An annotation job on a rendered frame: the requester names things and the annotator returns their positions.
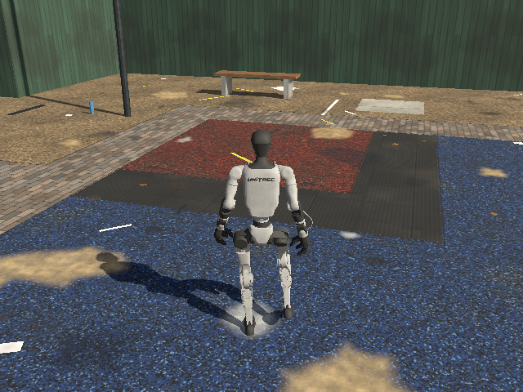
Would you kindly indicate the left robot hand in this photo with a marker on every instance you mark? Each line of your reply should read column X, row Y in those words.
column 219, row 233

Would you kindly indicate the robot right forearm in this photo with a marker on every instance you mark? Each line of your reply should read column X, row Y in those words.
column 299, row 221

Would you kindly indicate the left robot upper arm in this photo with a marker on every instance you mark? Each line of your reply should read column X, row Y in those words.
column 236, row 173

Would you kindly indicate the robot left forearm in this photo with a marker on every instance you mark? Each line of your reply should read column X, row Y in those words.
column 223, row 217

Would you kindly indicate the robot right foot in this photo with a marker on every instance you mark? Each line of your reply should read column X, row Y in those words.
column 288, row 313

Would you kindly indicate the right robot hand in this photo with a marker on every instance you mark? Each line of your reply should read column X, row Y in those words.
column 304, row 243

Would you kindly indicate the right robot upper arm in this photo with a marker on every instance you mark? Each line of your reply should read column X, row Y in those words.
column 290, row 187

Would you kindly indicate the robot right thigh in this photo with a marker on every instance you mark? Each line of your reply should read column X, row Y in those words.
column 280, row 237

